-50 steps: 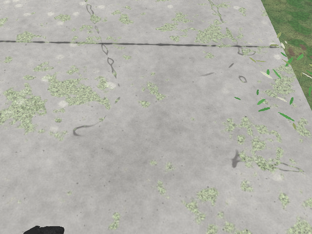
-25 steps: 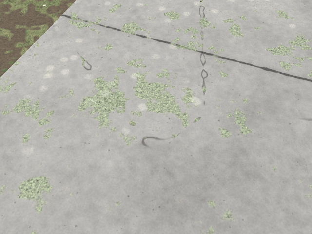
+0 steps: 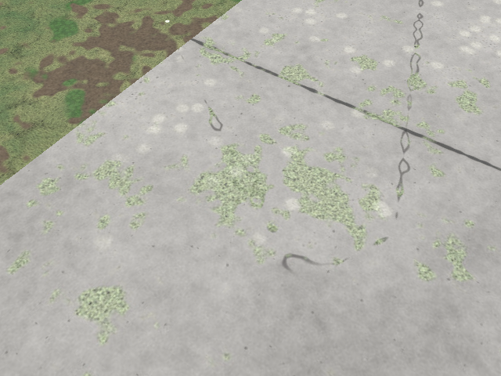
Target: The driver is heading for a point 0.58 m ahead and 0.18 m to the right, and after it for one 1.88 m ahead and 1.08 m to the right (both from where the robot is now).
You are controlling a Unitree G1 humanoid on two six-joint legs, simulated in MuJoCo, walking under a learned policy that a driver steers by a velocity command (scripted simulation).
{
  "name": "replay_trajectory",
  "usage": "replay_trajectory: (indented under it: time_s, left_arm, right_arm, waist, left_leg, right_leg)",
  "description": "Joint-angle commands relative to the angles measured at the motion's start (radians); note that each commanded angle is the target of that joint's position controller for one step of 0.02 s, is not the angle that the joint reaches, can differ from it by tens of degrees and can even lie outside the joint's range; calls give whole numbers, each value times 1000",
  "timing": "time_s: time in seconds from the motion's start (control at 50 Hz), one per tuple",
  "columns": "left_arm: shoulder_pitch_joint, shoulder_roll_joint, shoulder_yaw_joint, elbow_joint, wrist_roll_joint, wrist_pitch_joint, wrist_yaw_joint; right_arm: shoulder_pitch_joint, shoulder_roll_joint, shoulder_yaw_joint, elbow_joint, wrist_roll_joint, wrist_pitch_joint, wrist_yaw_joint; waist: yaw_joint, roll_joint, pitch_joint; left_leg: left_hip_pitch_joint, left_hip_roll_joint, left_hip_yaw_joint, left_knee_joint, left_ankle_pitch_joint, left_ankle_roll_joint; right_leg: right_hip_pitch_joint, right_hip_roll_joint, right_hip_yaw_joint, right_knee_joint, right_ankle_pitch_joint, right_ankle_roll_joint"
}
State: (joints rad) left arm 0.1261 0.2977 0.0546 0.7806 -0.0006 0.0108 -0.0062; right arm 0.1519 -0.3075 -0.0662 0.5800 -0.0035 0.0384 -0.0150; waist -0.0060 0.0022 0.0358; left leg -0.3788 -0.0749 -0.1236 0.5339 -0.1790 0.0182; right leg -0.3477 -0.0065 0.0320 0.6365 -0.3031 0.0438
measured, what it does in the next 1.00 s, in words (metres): steps on the spot: right foot, then left foot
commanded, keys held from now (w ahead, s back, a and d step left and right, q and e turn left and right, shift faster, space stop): no key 0.38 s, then s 0.40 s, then w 0.22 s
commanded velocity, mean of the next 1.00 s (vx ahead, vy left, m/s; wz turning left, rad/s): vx -0.04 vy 0.00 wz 0.06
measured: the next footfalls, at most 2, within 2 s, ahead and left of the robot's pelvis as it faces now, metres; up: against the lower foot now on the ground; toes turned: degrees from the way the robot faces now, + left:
right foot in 0.02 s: +0.05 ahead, -0.13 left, +0.00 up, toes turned +1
left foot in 0.28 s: +0.02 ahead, +0.14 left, +0.00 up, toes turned -2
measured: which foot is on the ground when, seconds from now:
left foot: down 0.00-0.02, up 0.04-0.26, down 0.28-0.72, up 0.74-0.94, down 0.96-1.00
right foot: up 0.00-0.00, down 0.02-0.94, up 0.96-1.00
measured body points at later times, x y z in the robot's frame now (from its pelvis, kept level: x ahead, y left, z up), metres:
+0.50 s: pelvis -0.01 +0.00 +0.00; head +0.00 +0.00 +0.45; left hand +0.12 +0.27 -0.12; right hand +0.12 -0.26 -0.10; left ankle -0.02 +0.14 -0.73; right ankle +0.01 -0.13 -0.73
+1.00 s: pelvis -0.08 +0.02 +0.00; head -0.09 +0.04 +0.44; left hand +0.04 +0.29 -0.14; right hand -0.05 -0.26 -0.12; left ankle -0.14 +0.10 -0.73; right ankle +0.00 -0.13 -0.71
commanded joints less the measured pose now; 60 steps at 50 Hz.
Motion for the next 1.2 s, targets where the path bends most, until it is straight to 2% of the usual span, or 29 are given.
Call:
replay_trajectory:
  time_s: [0.02,0.04,0.06,0.1,0.14,0.2,0.26,0.3,0.32,0.36,0.42,0.64,0.7,0.76,0.78,0.8,0.82,0.86,0.9,0.92,0.94,0.96,0.98,1.0,1.02,1.04,1.08,1.12,1.2]
  left_arm:
    - [60,106,24,-59,28,-22,-7]
    - [32,185,36,-70,41,-22,-2]
    - [-2,152,26,-75,55,-26,-1]
    - [-59,120,15,-89,39,-41,7]
    - [-53,118,13,-78,15,-48,13]
    - [-23,100,8,-57,6,-33,10]
    - [25,90,3,-37,-6,-25,7]
    - [79,88,-1,-31,18,-46,-9]
    - [66,74,-4,-24,16,-50,-10]
    - [-6,71,-7,-26,13,-42,-6]
    - [-2,83,-1,-18,8,-26,5]
    - [31,103,36,11,5,25,34]
    - [48,130,47,19,8,28,30]
    - [1,179,47,-3,27,24,40]
    - [2,167,38,-12,42,17,47]
    - [-14,161,32,-15,39,10,52]
    - [-65,161,31,-15,20,5,53]
    - [-92,126,23,23,-11,4,51]
    - [-45,141,29,53,-30,20,57]
    - [-22,132,29,57,-37,25,60]
    - [3,93,22,55,-29,23,57]
    - [13,-12,-4,42,-8,9,36]
    - [-108,80,27,-29,-36,-20,32]
    - [-172,143,46,-53,-72,-42,37]
    - [-122,151,54,-27,-67,-48,40]
    - [-67,136,56,13,-36,-45,40]
    - [-46,108,58,38,-6,-48,30]
    - [-48,55,49,45,-12,-55,17]
    - [-142,19,32,12,-18,-71,-1]
  right_arm:
    - [28,-81,-15,-38,-4,-14,-2]
    - [85,-49,-8,-40,-16,-20,0]
    - [36,-93,-20,-52,-15,-26,-7]
    - [2,-130,-38,-35,-5,-21,-15]
    - [18,-97,-34,-13,-9,-9,-19]
    - [25,-24,-9,11,2,-11,-13]
    - [48,-41,-11,45,3,-11,-11]
    - [40,-132,-26,32,-5,-5,-20]
    - [50,-112,-27,55,-5,-6,-11]
    - [44,-58,-12,64,-17,-13,-2]
    - [44,-79,-16,73,-13,-31,-5]
    - [65,-130,-42,86,-3,-13,-32]
    - [66,-114,-40,96,-5,-8,-37]
    - [104,-60,-34,120,-3,-2,-40]
    - [96,-84,-43,127,5,2,-37]
    - [127,-97,-51,145,14,7,-35]
    - [164,-74,-44,164,16,10,-34]
    - [209,-4,-15,197,-4,-2,-24]
    - [234,-4,-12,224,0,-19,-9]
    - [254,-11,-13,252,6,-20,-3]
    - [297,-8,-9,277,9,-21,1]
    - [337,-58,-12,272,12,-18,-11]
    - [325,-220,-44,251,-17,-36,7]
    - [253,-207,-41,238,-37,-68,2]
    - [180,-154,-23,238,-26,-93,-8]
    - [157,-120,-13,237,-11,-108,-10]
    - [206,-74,-1,263,5,-125,-12]
    - [305,-32,10,304,9,-130,-11]
    - [368,-47,9,331,0,-121,-14]
  waist:
    - [17,74,-131]
    - [-49,-133,-106]
    - [-24,-238,-76]
    - [-12,-187,-42]
    - [-7,-165,-49]
    - [6,-160,-78]
    - [6,-152,-104]
    - [59,-6,-130]
    - [46,60,-136]
    - [20,31,-87]
    - [25,51,-33]
    - [16,89,-73]
    - [16,4,-65]
    - [14,-273,-87]
    - [40,-268,-95]
    - [24,-181,-133]
    - [-12,-141,-134]
    - [-40,-186,-120]
    - [-43,-204,-88]
    - [-43,-150,-45]
    - [-44,-26,-26]
    - [-33,231,-39]
    - [-64,265,103]
    - [-44,200,212]
    - [7,178,232]
    - [21,162,185]
    - [8,129,126]
    - [-15,113,83]
    - [-62,113,83]
  left_leg:
    - [12,152,-185,-50,-69,79]
    - [-62,20,-39,80,-235,9]
    - [-15,23,3,167,-336,-27]
    - [-14,49,-4,289,-315,-53]
    - [-36,79,-8,318,-297,-81]
    - [46,84,59,137,-256,-96]
    - [206,80,76,-157,46,-74]
    - [307,169,-8,-72,300,-21]
    - [241,146,12,-54,150,5]
    - [175,134,5,-94,54,-1]
    - [138,133,5,-84,129,-10]
    - [72,208,-81,-77,185,84]
    - [37,151,-18,-21,37,44]
    - [55,12,114,343,-294,-34]
    - [11,15,75,559,-466,-44]
    - [16,34,33,672,-474,-48]
    - [29,67,36,629,-403,-49]
    - [129,101,112,349,-331,-60]
    - [276,54,191,80,-249,-33]
    - [300,28,216,-67,-208,-4]
    - [340,55,137,-177,-279,27]
    - [421,293,-192,-259,-456,87]
    - [203,477,-537,-457,-742,249]
    - [134,489,-598,-547,-823,269]
    - [173,445,-490,-531,-677,212]
    - [233,387,-368,-501,-545,163]
    - [310,329,-216,-479,-349,126]
    - [378,302,-124,-463,-209,122]
    - [403,293,-45,-469,-88,135]
  right_leg:
    - [201,-86,61,-239,171,-70]
    - [191,-251,244,-294,251,-162]
    - [43,-348,368,-369,203,-275]
    - [51,-289,306,-366,175,-263]
    - [122,-258,249,-326,283,-240]
    - [180,-193,151,-257,456,-219]
    - [191,-156,126,-217,440,-167]
    - [112,-93,79,-202,263,-91]
    - [147,-48,14,-205,169,-57]
    - [149,-40,-7,-175,132,-41]
    - [133,-48,2,-160,203,-49]
    - [100,-21,-15,-30,246,-64]
    - [89,-70,45,-123,222,-101]
    - [18,-301,301,-337,254,-283]
    - [22,-362,351,-364,368,-345]
    - [28,-352,325,-369,262,-335]
    - [17,-300,269,-381,48,-275]
    - [-8,-215,176,-398,-143,-179]
    - [-55,-173,126,-375,-234,-154]
    - [-76,-146,99,-313,-287,-137]
    - [-133,-101,57,-155,-304,-105]
    - [-333,-19,-53,185,-284,-35]
    - [-512,17,27,250,-205,-53]
    - [-549,-21,97,324,-109,-74]
    - [-561,-32,118,350,5,-79]
    - [-540,-43,103,355,65,-72]
    - [-515,-50,54,369,176,-55]
    - [-518,-58,12,360,247,-44]
    - [-491,-65,-29,202,326,-15]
